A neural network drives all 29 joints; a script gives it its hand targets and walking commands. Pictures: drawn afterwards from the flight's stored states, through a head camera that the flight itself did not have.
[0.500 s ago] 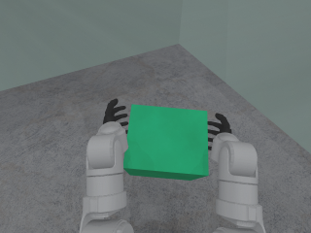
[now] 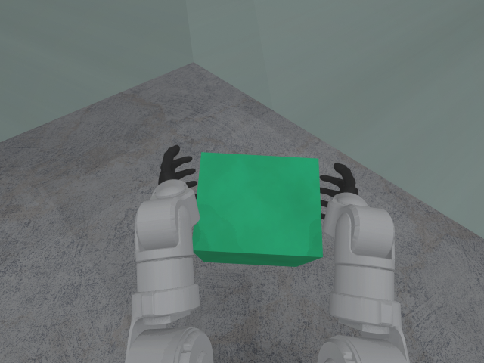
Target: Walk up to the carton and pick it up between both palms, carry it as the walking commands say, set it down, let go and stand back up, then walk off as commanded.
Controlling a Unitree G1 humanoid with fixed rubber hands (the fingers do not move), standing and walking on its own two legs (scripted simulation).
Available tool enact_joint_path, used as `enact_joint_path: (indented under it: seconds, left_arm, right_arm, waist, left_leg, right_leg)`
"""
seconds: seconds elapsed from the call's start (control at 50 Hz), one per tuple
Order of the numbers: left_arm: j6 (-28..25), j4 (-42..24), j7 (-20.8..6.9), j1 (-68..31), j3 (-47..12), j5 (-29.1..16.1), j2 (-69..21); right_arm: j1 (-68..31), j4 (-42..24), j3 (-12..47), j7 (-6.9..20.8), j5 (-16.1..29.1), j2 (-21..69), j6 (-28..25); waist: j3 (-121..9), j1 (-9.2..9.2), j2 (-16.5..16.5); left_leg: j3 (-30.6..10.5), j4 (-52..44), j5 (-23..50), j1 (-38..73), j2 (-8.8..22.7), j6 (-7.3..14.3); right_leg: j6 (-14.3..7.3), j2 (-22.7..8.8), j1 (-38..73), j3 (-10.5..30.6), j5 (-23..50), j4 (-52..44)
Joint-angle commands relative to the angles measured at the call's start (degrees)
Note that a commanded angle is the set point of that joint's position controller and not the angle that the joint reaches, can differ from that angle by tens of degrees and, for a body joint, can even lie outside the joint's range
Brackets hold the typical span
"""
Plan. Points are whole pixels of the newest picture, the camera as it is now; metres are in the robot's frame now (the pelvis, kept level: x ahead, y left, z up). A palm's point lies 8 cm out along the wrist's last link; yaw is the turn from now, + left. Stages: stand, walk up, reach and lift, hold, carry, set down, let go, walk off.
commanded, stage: carry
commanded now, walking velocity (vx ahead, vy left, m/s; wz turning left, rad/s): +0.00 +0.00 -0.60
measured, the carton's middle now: (254, 216) +0.37 +0.02 +0.02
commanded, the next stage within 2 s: none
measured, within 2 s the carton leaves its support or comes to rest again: neither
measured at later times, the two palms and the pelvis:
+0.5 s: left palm (262, 206) +0.31 +0.01 +0.13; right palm (459, 274) +0.24 -0.24 +0.12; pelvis -0.05 -0.03 +0.01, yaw -18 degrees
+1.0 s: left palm (389, 269) +0.23 -0.14 +0.14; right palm out of the picture +0.08 -0.36 +0.13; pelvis -0.13 -0.05 +0.02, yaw -34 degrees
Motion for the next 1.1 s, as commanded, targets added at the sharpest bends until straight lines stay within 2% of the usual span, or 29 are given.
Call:
enact_joint_path:
  seconds: [0.0, 0.04, 0.08, 0.16, 0.2, 0.22, 0.24, 0.26, 0.28, 0.32, 0.34, 0.42, 0.48, 0.5, 0.52, 0.54, 0.56, 0.58, 0.6, 0.62, 0.68, 0.7, 0.74, 0.86, 0.9, 0.94, 0.98, 1.04, 1.08]
  left_arm:
    - [3.77, 10.84, -13.58, -28.14, -32.64, -19.83, -51.34]
    - [2.98, 7.15, -13.35, -30.35, -32.3, -19.58, -50.72]
    - [1.78, 4.75, -13.52, -30.58, -32.47, -19.25, -51.48]
    - [1.62, 4.15, -12.62, -26.69, -31.86, -17.49, -51.35]
    - [2.43, 6.67, -12.44, -22.08, -31.73, -16.74, -51.16]
    - [2.11, 3.75, -12.15, -26.07, -32.67, -17.21, -50.67]
    - [2.31, 2.98, -12.21, -26.26, -33.3, -17.54, -50.63]
    - [2.58, 3.71, -12.07, -27.07, -34.03, -16.97, -51.16]
    - [3.3, 3.98, -12.05, -27.38, -34.02, -16.42, -50.13]
    - [3.3, 2.76, -12.84, -29.29, -35.59, -18.35, -51.57]
    - [3.3, 2.98, -13.13, -31.34, -36.39, -19.71, -52.7]
    - [3.69, 5.0, -13.45, -32.0, -36.83, -21.65, -53.04]
    - [4.51, 9.77, -13.44, -27.89, -34.67, -20.19, -51.88]
    - [4.77, 11.11, -13.67, -25.18, -33.58, -19.79, -51.34]
    - [4.69, 11.72, -14.03, -24.17, -32.93, -19.26, -51.9]
    - [4.41, 10.0, -14.47, -25.77, -32.63, -19.5, -51.11]
    - [2.97, 8.97, -14.3, -32.05, -32.03, -19.41, -49.92]
    - [2.95, 8.1, -14.19, -30.06, -31.93, -19.63, -50.96]
    - [2.97, 6.69, -14.39, -31.65, -32.25, -20.32, -51.02]
    - [2.71, 6.31, -14.38, -30.32, -31.34, -19.12, -50.72]
    - [1.54, 4.39, -14.02, -31.08, -29.96, -18.28, -50.55]
    - [1.74, 3.11, -13.8, -30.56, -29.99, -17.86, -50.83]
    - [2.18, 3.7, -13.5, -27.64, -29.85, -17.1, -49.93]
    - [3.06, 3.48, -13.42, -27.28, -31.13, -17.14, -48.68]
    - [3.57, 5.5, -13.17, -27.41, -30.44, -16.81, -47.94]
    - [3.48, 2.36, -13.42, -31.1, -32.45, -18.61, -49.29]
    - [3.16, 2.87, -13.97, -32.89, -32.27, -19.06, -49.73]
    - [3.73, 4.16, -13.85, -33.35, -32.34, -19.05, -49.36]
    - [4.3, 5.64, -13.9, -33.19, -33.08, -18.8, -49.77]
  right_arm:
    - [-45.23, -5.13, 34.73, 10.82, 20.14, 45.39, -3.32]
    - [-42.25, -0.64, 34.91, 11.27, 21.36, 48.67, -3.66]
    - [-43.82, -3.09, 36.57, 11.79, 22.9, 50.99, -4.65]
    - [-43.09, -4.35, 36.42, 11.93, 24.73, 51.39, -5.12]
    - [-38.32, -3.21, 35.96, 12.21, 23.79, 50.23, -4.32]
    - [-38.61, -2.29, 35.53, 12.51, 23.87, 50.86, -4.3]
    - [-36.15, -0.2, 34.33, 12.54, 23.34, 50.58, -4.31]
    - [-37.52, -0.46, 33.68, 12.63, 23.46, 49.74, -4.73]
    - [-36.57, 0.98, 33.56, 12.74, 22.6, 49.82, -4.39]
    - [-39.01, -2.74, 35.27, 12.58, 21.68, 50.27, -4.34]
    - [-40.51, -3.84, 35.27, 12.47, 21.26, 49.94, -4.4]
    - [-39.36, -3.91, 32.85, 11.3, 18.85, 47.41, -4.21]
    - [-34.86, 0.12, 30.64, 10.73, 16.85, 45.34, -3.46]
    - [-31.77, 2.27, 30.39, 10.64, 16.44, 45.45, -3.03]
    - [-33.18, 1.46, 30.83, 10.72, 16.81, 45.71, -3.15]
    - [-34.02, 1.61, 32.1, 10.94, 17.48, 47.66, -3.05]
    - [-43.82, -0.63, 34.95, 11.39, 19.52, 47.78, -3.56]
    - [-42.55, -0.26, 35.34, 11.83, 20.55, 48.96, -3.48]
    - [-42.0, 0.64, 34.86, 11.76, 20.91, 49.98, -3.9]
    - [-41.63, 0.48, 35.84, 11.93, 21.86, 51.27, -4.09]
    - [-44.97, -2.08, 37.58, 12.03, 24.2, 53.01, -4.92]
    - [-45.61, -2.92, 37.68, 12.22, 25.22, 53.46, -4.79]
    - [-41.97, -1.0, 36.94, 12.24, 24.78, 52.97, -4.29]
    - [-39.29, 0.7, 35.91, 12.02, 22.87, 51.62, -3.5]
    - [-40.13, 2.05, 34.97, 11.57, 22.15, 50.31, -2.95]
    - [-40.09, 1.62, 35.14, 11.72, 22.27, 52.44, -3.07]
    - [-44.13, -0.09, 35.94, 11.55, 22.35, 52.48, -3.57]
    - [-40.9, 3.4, 33.73, 11.25, 21.24, 52.23, -3.02]
    - [-39.3, 5.32, 32.65, 11.31, 20.68, 52.73, -2.85]
  waist:
    - [-20.86, -1.65, -16.54]
    - [-23.24, -2.02, -8.42]
    - [-24.66, -1.7, -12.68]
    - [-29.58, -1.45, -9.01]
    - [-29.21, -2.38, -9.08]
    - [-29.48, -3.54, -6.67]
    - [-28.48, -3.88, 4.42]
    - [-25.11, -3.34, 18.31]
    - [-22.53, -3.17, 21.6]
    - [-19.52, -3.4, 10.83]
    - [-18.4, -3.3, 8.59]
    - [-20.43, -4.0, 9.76]
    - [-19.76, -3.65, 9.87]
    - [-21.09, -3.08, 7.08]
    - [-19.52, -2.7, 3.94]
    - [-18.89, -2.98, -7.22]
    - [-18.97, -2.6, -19.21]
    - [-18.51, -2.4, -14.8]
    - [-20.75, -2.84, -9.41]
    - [-22.9, -2.59, -8.77]
    - [-26.04, -2.33, -10.22]
    - [-27.04, -2.25, -6.66]
    - [-27.85, -2.1, -5.91]
    - [-25.19, -2.29, -6.34]
    - [-25.46, -2.16, -6.14]
    - [-25.12, -2.12, -6.19]
    - [-24.46, -2.11, -10.68]
    - [-25.35, -2.36, -11.79]
    - [-25.12, -3.41, -9.97]
  left_leg:
    - [-6.56, 10.09, -15.3, -10.5, -5.81, -4.39]
    - [-7.65, 12.26, -10.91, -10.94, -7.16, -4.12]
    - [-8.81, 8.23, -7.08, -10.47, -7.42, -3.24]
    - [-9.64, 2.6, -3.9, -6.49, -9.7, -2.09]
    - [-9.26, -5.79, 2.71, 0.45, -8.84, -0.95]
    - [-11.03, -12.41, 12.22, 10.18, -6.01, 0.68]
    - [-16.33, -14.74, 32.22, 19.14, 1.85, 3.0]
    - [-25.68, -16.88, 46.0, 25.26, 11.82, 7.54]
    - [-25.64, -15.62, 46.2, 21.08, 13.92, 12.09]
    - [-19.09, -16.53, 39.8, 17.62, 10.52, 10.1]
    - [-16.63, -16.69, 37.07, 16.46, 8.98, 8.6]
    - [-9.87, -13.7, 31.2, 16.21, 7.45, 7.01]
    - [-5.62, -6.47, 38.95, 20.03, 6.36, 4.39]
    - [-4.4, -3.27, 33.1, 16.6, 5.99, 2.32]
    - [-5.3, 0.57, 21.39, 8.79, 4.31, -0.1]
    - [-4.97, 8.04, -5.16, -4.26, -0.77, -2.52]
    - [-5.7, 13.7, -14.77, -11.8, -5.55, -5.18]
    - [-8.86, 15.24, -15.91, -12.56, -5.83, -5.18]
    - [-9.59, 17.99, -12.88, -12.55, -6.25, -4.79]
    - [-10.4, 17.45, -9.57, -12.1, -6.83, -4.39]
    - [-12.3, 16.78, -7.46, -12.77, -7.95, -3.06]
    - [-12.83, 16.85, -7.09, -12.07, -8.46, -2.75]
    - [-13.66, 15.6, -6.74, -11.65, -9.26, -2.66]
    - [-15.47, 10.9, -7.13, -10.04, -10.79, -2.06]
    - [-14.93, 8.57, -7.65, -8.01, -12.77, -1.92]
    - [-15.56, 4.78, -8.38, -6.36, -13.37, -1.45]
    - [-15.05, 1.46, -8.75, -4.48, -14.22, -0.76]
    - [-13.24, -8.64, -7.79, 6.91, -15.03, 0.46]
    - [-12.97, -19.94, -4.24, 18.76, -12.36, 1.93]
  right_leg:
    - [-9.58, -16.59, 22.36, 24.86, 61.8, -4.36]
    - [-9.81, -15.72, 23.35, 20.4, 63.75, -3.5]
    - [-9.31, -13.87, 25.45, 18.71, 63.05, -2.59]
    - [-10.52, -13.22, 26.1, 19.94, 56.2, -2.48]
    - [-8.44, -10.82, 21.04, 18.15, 50.93, -0.47]
    - [-6.04, -8.62, 12.99, 15.44, 42.77, 2.1]
    - [-2.51, -4.85, 2.37, 10.73, 25.38, 6.47]
    - [-0.67, 0.31, -11.1, 6.11, -7.04, 12.94]
    - [-0.18, -0.41, -11.89, 5.0, -17.43, 19.28]
    - [0.78, -1.85, -10.38, 4.23, -13.49, 20.09]
    - [0.92, -1.42, -10.2, 3.75, -11.13, 20.51]
    - [1.97, 0.53, -3.79, -0.61, -7.69, 12.57]
    - [2.68, 0.88, -1.37, -2.68, -0.11, -3.36]
    - [1.95, -1.42, 4.18, 0.58, 5.72, -11.36]
    - [-0.16, -6.41, 10.65, 9.07, 17.78, -13.57]
    - [-3.77, -14.81, 19.55, 20.59, 49.27, -10.28]
    - [-8.27, -17.55, 22.09, 27.3, 63.8, -7.36]
    - [-8.73, -16.2, 22.28, 25.99, 66.61, -6.09]
    - [-8.41, -15.46, 23.08, 22.14, 63.67, -5.16]
    - [-9.13, -14.33, 24.77, 19.3, 58.21, -5.04]
    - [-9.09, -13.0, 28.11, 20.02, 54.61, -5.25]
    - [-8.99, -13.27, 27.14, 21.61, 47.82, -6.69]
    - [-9.29, -13.91, 26.87, 24.38, 45.44, -8.04]
    - [-8.45, -12.55, 24.28, 28.43, 37.36, -11.89]
    - [-6.12, -11.37, 22.92, 30.72, 31.29, -14.57]
    - [-6.7, -11.11, 21.99, 32.07, 31.11, -15.13]
    - [-5.61, -9.58, 20.84, 31.88, 26.65, -16.39]
    - [-2.18, -6.55, 13.12, 30.08, 13.81, -19.66]
    - [2.57, -2.81, 5.98, 25.29, 12.36, -18.82]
